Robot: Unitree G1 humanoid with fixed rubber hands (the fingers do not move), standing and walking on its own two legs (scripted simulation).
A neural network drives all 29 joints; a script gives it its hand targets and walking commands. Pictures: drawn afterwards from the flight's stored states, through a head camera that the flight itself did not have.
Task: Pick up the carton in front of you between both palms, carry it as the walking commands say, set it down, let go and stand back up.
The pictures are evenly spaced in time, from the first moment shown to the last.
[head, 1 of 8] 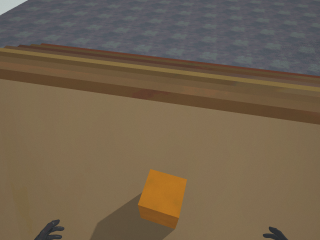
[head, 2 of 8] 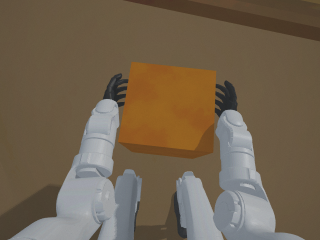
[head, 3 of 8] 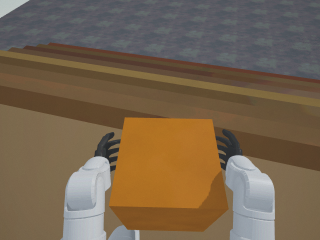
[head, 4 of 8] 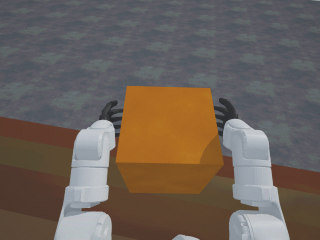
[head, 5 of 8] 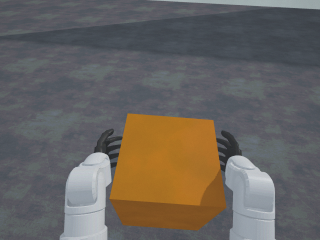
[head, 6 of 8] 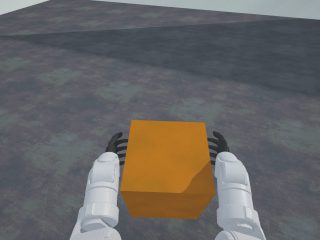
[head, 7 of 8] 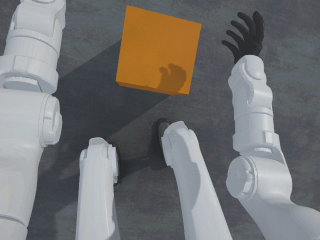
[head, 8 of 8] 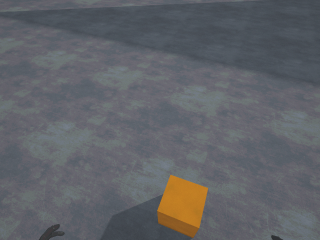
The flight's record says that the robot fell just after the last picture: no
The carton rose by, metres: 0.68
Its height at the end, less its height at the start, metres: -1.47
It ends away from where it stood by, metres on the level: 6.14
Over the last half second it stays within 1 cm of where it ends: yes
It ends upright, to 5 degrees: yes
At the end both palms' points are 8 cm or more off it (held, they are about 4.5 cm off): yes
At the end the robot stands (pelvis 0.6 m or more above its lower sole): yes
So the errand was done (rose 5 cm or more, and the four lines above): yes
